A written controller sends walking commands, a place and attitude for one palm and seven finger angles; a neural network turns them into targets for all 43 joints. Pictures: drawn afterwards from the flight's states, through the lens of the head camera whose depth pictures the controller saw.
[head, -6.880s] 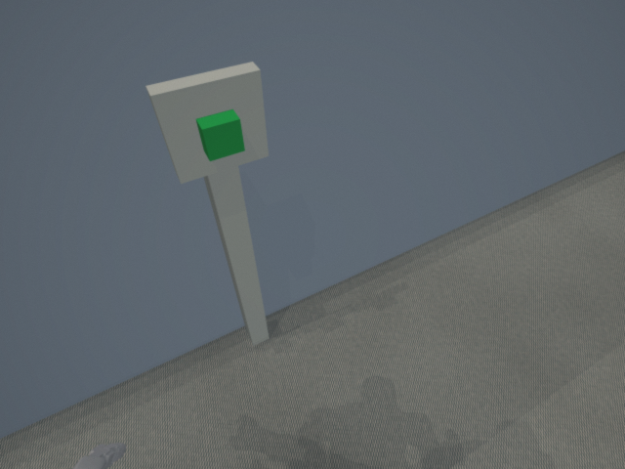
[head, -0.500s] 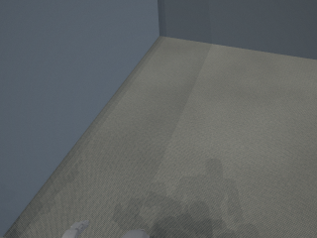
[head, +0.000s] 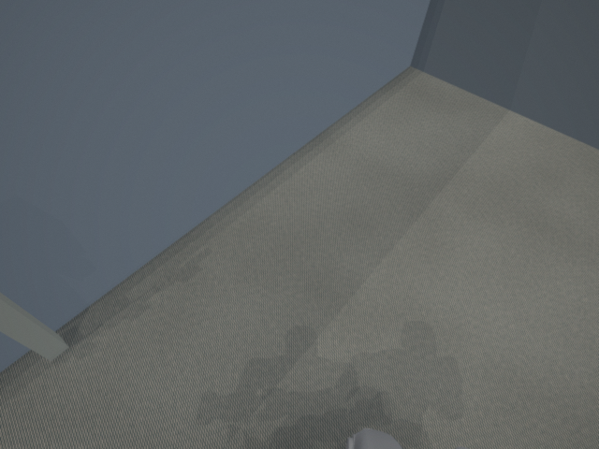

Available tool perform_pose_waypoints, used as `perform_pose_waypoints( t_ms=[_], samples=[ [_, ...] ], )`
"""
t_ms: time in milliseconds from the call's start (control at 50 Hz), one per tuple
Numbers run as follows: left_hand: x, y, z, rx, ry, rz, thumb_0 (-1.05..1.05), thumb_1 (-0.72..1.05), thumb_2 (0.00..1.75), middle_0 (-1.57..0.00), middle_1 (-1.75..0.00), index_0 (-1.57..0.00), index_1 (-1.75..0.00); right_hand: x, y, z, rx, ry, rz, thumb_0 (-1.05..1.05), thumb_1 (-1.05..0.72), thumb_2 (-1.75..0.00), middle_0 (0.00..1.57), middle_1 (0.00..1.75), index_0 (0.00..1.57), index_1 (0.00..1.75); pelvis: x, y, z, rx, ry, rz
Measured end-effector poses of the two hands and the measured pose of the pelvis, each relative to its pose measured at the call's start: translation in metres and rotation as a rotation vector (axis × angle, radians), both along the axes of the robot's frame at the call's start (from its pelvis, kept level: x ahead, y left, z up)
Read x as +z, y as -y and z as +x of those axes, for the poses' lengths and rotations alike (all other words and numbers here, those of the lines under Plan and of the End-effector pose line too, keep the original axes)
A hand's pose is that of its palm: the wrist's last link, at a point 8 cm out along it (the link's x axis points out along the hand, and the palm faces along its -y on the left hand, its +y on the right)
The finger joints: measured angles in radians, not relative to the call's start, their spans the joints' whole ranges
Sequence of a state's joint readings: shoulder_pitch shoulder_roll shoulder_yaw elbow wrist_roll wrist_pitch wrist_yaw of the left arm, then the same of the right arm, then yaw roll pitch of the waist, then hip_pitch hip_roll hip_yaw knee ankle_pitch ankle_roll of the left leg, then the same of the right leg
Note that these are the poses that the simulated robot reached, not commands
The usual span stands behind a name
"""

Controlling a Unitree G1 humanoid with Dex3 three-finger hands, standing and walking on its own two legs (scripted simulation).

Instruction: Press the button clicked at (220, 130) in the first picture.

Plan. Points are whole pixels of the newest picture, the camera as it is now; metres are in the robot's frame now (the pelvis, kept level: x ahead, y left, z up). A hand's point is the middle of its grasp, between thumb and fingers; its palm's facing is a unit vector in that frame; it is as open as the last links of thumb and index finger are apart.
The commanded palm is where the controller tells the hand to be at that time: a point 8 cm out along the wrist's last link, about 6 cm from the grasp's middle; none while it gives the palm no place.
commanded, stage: turn to face it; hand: left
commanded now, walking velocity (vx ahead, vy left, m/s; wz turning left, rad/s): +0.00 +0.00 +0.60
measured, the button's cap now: out of the picture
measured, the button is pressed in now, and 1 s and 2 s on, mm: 0 0 0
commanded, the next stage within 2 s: take the last steps up to it in 1.28 s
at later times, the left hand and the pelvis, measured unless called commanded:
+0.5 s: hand out of the picture -0.01 +0.17 -0.15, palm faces +0.33 -0.91 -0.26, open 7.4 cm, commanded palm none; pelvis -0.02 -0.04 +0.01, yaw +19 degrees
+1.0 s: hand out of the picture -0.06 +0.20 -0.14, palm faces +0.58 -0.76 -0.28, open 7.4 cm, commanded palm none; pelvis -0.04 -0.04 +0.00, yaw +36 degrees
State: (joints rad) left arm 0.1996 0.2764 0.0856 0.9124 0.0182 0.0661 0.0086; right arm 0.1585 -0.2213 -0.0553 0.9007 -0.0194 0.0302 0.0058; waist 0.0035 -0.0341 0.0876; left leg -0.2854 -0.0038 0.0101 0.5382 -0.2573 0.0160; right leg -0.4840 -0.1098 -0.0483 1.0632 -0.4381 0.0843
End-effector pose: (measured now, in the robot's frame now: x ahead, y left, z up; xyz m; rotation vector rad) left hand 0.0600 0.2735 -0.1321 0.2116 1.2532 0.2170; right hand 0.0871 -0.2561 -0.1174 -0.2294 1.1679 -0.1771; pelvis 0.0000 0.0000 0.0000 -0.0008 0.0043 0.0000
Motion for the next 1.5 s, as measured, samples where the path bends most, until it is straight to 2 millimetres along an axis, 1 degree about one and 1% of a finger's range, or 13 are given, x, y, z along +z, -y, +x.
perform_pose_waypoints(
  t_ms=[100,200,400,500,620,680,780,900,1040,1240,1320,1440,1500],
  samples=[
    [0.013,0.01,0.009,0.025,0.075,0.018,0.01,0.91,0.9,-0.2,-0.3,-0.2,-0.3,-0.008,0.001,0.003,0.037,-0.015,0.036,0.0,-0.91,-0.89,0.21,0.3,0.2,0.3,0.002,0.01,-0.002,0.057,0.0,0.001],
    [0.021,0.034,0.012,0.052,0.17,0.044,0.01,0.91,0.9,-0.2,-0.3,-0.2,-0.3,-0.028,0.017,0.008,0.072,-0.028,0.073,0.0,-0.9,-0.89,0.21,0.3,0.21,0.3,-0.008,0.031,-0.006,0.125,0.006,0.01],
    [0.028,0.063,-0.051,0.187,0.126,0.026,0.01,0.9,0.9,-0.2,-0.3,-0.2,-0.3,-0.016,0.029,0.031,0.195,-0.064,0.065,0.0,-0.91,-0.89,0.2,0.3,0.2,0.3,0.006,0.044,-0.012,0.271,0.027,0.044],
    [0.016,0.058,-0.093,0.279,0.077,0.0,0.01,0.9,0.9,-0.2,-0.3,-0.2,-0.3,-0.01,0.012,0.048,0.289,-0.081,0.032,0.0,-0.91,-0.89,0.2,0.3,0.2,0.3,0.005,0.038,-0.018,0.341,0.018,0.039],
    [-0.014,0.034,-0.155,0.416,0.007,-0.028,0.01,0.9,0.9,-0.2,-0.3,-0.2,-0.3,-0.007,-0.031,0.076,0.42,-0.003,-0.013,0.0,-0.91,-0.89,0.2,0.3,0.2,0.3,-0.012,0.016,-0.03,0.421,0.009,0.013],
    [-0.017,0.025,-0.176,0.456,-0.041,-0.025,0.01,0.9,0.9,-0.2,-0.3,-0.2,-0.3,0.0,-0.047,0.079,0.458,0.031,-0.016,0.0,-0.91,-0.89,0.2,0.3,0.2,0.3,-0.009,0.013,-0.035,0.444,0.015,0.006],
    [-0.002,0.017,-0.18,0.5,0.006,-0.011,0.01,0.91,0.9,-0.2,-0.3,-0.2,-0.3,0.005,-0.061,0.074,0.505,0.013,-0.013,0.0,-0.91,-0.89,0.21,0.3,0.2,0.3,0.001,0.011,-0.041,0.5,0.018,-0.011],
    [0.012,0.021,-0.168,0.533,0.089,0.025,0.01,0.91,0.9,-0.2,-0.3,-0.2,-0.3,-0.003,-0.064,0.073,0.548,-0.021,0.02,0.0,-0.91,-0.89,0.21,0.3,0.2,0.3,0.003,0.02,-0.041,0.571,0.01,-0.009],
    [0.022,0.051,-0.157,0.565,0.17,0.087,0.01,0.91,0.9,-0.2,-0.3,-0.2,-0.3,-0.028,-0.046,0.084,0.586,-0.054,0.064,0.0,-0.9,-0.89,0.21,0.3,0.21,0.3,-0.007,0.048,-0.034,0.65,0.006,0.009],
    [0.027,0.109,-0.206,0.694,0.077,0.043,0.01,0.9,0.9,-0.2,-0.3,-0.2,-0.3,-0.018,-0.041,0.097,0.679,-0.11,0.044,0.0,-0.91,-0.89,0.2,0.3,0.2,0.3,0.008,0.06,-0.033,0.753,0.007,0.049],
    [0.017,0.124,-0.237,0.752,0.03,0.005,0.01,0.9,0.9,-0.2,-0.3,-0.2,-0.3,-0.015,-0.056,0.099,0.732,-0.121,0.016,0.0,-0.91,-0.89,0.2,0.3,0.2,0.3,0.007,0.057,-0.039,0.782,-0.001,0.047],
    [-0.012,0.137,-0.296,0.857,-0.053,-0.059,0.01,0.9,0.9,-0.2,-0.3,-0.2,-0.3,-0.013,-0.096,0.097,0.826,-0.046,-0.006,0.0,-0.91,-0.89,0.2,0.3,0.2,0.3,-0.006,0.045,-0.058,0.826,0.005,0.018],
    [-0.013,0.141,-0.312,0.873,-0.103,-0.086,0.01,0.9,0.9,-0.2,-0.3,-0.2,-0.3,-0.006,-0.11,0.089,0.848,-0.022,0.007,0.0,-0.91,-0.89,0.2,0.3,0.2,0.3,-0.002,0.042,-0.061,0.823,0.015,0.022]
  ],
)
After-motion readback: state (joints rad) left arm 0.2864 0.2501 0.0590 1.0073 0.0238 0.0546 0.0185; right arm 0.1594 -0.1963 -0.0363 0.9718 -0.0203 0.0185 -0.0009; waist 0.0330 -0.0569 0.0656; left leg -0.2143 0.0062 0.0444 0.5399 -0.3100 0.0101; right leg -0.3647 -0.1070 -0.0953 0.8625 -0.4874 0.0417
